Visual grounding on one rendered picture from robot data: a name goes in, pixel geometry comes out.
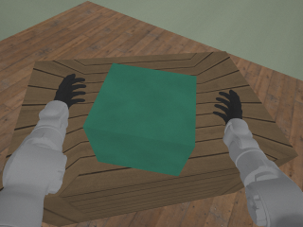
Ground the robot right upper arm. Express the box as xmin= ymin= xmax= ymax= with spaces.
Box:
xmin=245 ymin=177 xmax=303 ymax=227

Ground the robot right hand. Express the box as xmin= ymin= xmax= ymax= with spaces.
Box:
xmin=213 ymin=90 xmax=242 ymax=125

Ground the robot left hand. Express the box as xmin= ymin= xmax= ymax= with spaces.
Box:
xmin=54 ymin=74 xmax=86 ymax=110

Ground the pedestal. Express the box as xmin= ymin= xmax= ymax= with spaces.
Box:
xmin=0 ymin=51 xmax=298 ymax=227

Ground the left robot forearm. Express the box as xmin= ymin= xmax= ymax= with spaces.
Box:
xmin=2 ymin=100 xmax=69 ymax=187

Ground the carton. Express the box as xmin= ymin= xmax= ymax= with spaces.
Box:
xmin=82 ymin=63 xmax=197 ymax=176

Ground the robot left upper arm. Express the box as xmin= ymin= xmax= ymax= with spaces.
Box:
xmin=0 ymin=143 xmax=67 ymax=227

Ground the right robot forearm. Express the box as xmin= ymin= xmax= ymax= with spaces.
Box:
xmin=223 ymin=118 xmax=303 ymax=197

